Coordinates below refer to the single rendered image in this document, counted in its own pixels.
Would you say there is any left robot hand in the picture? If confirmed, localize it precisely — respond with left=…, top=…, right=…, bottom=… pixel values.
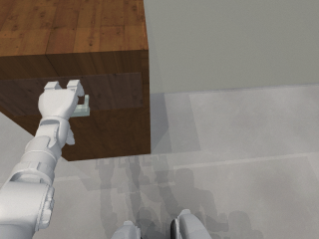
left=38, top=80, right=85, bottom=145

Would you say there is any cabinet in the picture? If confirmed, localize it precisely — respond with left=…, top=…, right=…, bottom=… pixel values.
left=0, top=0, right=152, bottom=161

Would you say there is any left robot forearm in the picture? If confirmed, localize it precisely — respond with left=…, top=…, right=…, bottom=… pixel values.
left=0, top=116, right=69, bottom=194

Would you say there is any robot right thigh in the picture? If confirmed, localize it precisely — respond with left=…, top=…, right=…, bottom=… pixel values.
left=173, top=214, right=212, bottom=239

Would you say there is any left robot shin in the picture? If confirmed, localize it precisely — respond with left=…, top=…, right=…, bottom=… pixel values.
left=123, top=221, right=135, bottom=226

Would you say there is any handle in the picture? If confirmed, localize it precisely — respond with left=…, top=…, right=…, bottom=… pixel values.
left=71, top=95, right=90, bottom=118

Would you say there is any drawer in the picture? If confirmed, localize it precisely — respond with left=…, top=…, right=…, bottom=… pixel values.
left=0, top=72, right=144, bottom=117

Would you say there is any robot left upper arm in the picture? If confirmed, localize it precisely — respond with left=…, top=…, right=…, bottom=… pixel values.
left=0, top=181, right=55, bottom=239

